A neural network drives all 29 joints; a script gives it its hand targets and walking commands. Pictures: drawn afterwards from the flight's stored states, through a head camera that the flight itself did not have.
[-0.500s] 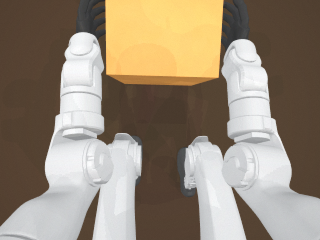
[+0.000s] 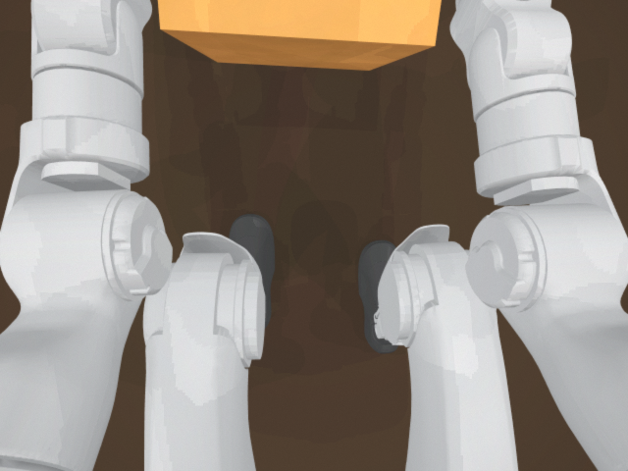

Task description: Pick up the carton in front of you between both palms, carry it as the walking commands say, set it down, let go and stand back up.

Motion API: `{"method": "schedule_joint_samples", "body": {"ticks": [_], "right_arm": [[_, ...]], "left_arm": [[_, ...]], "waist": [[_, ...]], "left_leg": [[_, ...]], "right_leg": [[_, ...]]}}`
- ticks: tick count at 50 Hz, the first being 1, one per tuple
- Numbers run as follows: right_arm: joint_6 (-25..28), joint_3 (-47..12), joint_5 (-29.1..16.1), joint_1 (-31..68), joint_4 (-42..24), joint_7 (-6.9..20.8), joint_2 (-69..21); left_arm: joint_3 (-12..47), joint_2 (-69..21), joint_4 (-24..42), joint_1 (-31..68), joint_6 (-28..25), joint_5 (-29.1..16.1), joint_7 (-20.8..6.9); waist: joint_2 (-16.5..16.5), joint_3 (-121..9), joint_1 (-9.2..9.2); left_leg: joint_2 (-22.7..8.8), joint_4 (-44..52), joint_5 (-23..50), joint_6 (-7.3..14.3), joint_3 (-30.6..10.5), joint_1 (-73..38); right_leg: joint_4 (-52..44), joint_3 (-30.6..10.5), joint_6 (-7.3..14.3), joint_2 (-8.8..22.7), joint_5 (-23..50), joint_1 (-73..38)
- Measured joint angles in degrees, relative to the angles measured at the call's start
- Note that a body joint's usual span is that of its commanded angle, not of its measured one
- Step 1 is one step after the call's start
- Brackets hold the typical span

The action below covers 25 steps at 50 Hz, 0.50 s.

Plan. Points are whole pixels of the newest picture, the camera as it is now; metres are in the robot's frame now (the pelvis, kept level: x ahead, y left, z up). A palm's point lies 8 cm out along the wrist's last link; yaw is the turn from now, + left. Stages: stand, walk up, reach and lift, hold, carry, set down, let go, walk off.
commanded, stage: set down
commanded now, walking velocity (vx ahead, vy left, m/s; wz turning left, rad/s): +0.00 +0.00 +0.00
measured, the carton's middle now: out of the picture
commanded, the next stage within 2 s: none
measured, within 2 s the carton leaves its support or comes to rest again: rests again in 0.24 s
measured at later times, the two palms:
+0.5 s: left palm out of the picture +0.55 +0.21 -0.19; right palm out of the picture +0.56 -0.10 -0.19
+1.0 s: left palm out of the picture +0.55 +0.22 -0.20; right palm out of the picture +0.56 -0.10 -0.20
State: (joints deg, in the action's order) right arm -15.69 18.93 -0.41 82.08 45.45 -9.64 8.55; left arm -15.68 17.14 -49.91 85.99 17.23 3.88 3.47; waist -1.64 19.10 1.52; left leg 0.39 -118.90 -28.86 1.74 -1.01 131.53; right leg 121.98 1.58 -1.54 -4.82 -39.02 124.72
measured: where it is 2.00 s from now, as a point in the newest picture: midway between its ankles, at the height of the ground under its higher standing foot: (318, 304)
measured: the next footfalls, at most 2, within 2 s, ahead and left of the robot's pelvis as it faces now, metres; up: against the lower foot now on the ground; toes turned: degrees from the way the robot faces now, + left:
none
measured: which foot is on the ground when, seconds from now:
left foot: down 0.00-1.00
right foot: down 0.00-1.00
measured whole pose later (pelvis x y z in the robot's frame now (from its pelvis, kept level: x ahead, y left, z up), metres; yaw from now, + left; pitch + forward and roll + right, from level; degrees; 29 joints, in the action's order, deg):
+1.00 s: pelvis -0.01 +0.00 -0.04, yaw +0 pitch +31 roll -2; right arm -11.4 24.9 4.5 87.3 52.9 0.1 9.3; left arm -22.5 21.6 -58.2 90.0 12.4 6.2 -7.7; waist -2.2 29.9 2.0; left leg -0.7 -128.0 -31.2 1.4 -0.8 127.9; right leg 131.4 1.7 -1.3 -6.5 -41.1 121.5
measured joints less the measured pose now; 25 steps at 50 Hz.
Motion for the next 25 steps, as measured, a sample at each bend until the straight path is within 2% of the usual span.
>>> {"method": "schedule_joint_samples", "body": {"ticks": [4,8,16,25], "right_arm": [[0.11,-3.01,-2.84,1.15,0.5,-1.46,1.01],[0.39,-3.64,-3.18,1.58,2.32,-1.68,1.18],[1.27,-2.63,-2.1,2.12,5.55,-0.42,0.95],[1.8,-0.62,-0.55,4.93,6.71,2.18,1.12]], "left_arm": [[1.51,1.59,-0.3,0.73,-0.11,-2.59,0.18],[1.16,1.9,-2.13,1.01,-0.49,-2.91,-0.25],[-0.04,2.29,-5.45,1.08,-1.77,-1.48,-2.24],[-0.58,4.44,-8.7,4.09,-2.55,-2.04,-4.36]], "waist": [[0.14,2.21,0.38],[0.27,2.2,0.57],[0.02,3.11,0.61],[0.34,7.3,0.58]], "left_leg": [[-0.53,-2.41,-1.01,-0.03,0.15,-0.2],[-0.62,-3.91,-1.57,-0.25,0.13,-0.13],[-0.88,-5.22,-1.39,-0.54,-0.16,-0.31],[-1.27,-6.63,-0.75,-0.09,0.21,-1.54]], "right_leg": [[2.42,-0.08,0.07,-0.57,-0.83,-0.02],[4.05,-0.08,0.2,-0.83,-1.4,0.17],[5.39,0.19,0.41,-1.26,-0.96,0.27],[6.83,-0.1,-0.09,-1.65,-0.28,-0.88]]}}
